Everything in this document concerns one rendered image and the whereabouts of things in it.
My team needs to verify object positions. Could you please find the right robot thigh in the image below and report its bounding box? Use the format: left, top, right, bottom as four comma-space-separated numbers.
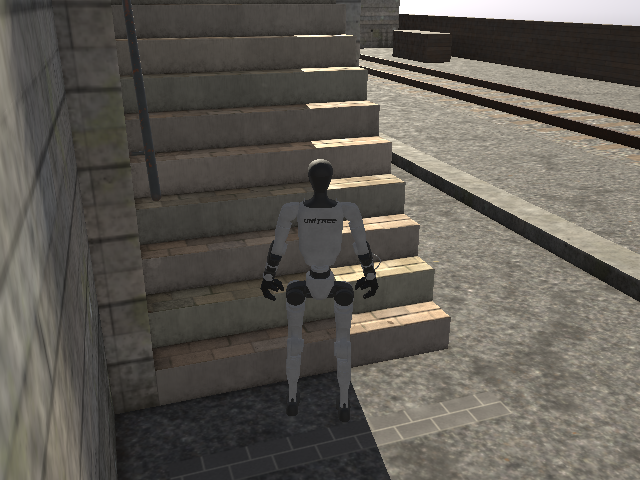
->
333, 281, 354, 359

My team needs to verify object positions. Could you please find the robot torso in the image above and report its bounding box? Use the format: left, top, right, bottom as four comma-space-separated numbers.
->
297, 198, 344, 300

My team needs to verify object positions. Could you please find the robot right upper arm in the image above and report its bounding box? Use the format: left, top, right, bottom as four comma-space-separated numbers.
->
341, 202, 369, 255

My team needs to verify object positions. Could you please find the robot left upper arm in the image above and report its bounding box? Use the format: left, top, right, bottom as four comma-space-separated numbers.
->
271, 202, 299, 256

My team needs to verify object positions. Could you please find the robot left hand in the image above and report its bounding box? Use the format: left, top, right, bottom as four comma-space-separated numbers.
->
260, 278, 284, 301

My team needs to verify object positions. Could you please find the right robot forearm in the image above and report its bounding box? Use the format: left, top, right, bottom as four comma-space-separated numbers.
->
358, 240, 376, 280

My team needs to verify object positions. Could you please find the robot right hand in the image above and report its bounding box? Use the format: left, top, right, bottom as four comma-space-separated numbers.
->
355, 277, 379, 299

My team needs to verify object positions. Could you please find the left robot forearm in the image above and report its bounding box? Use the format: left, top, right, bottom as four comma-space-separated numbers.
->
263, 240, 282, 281

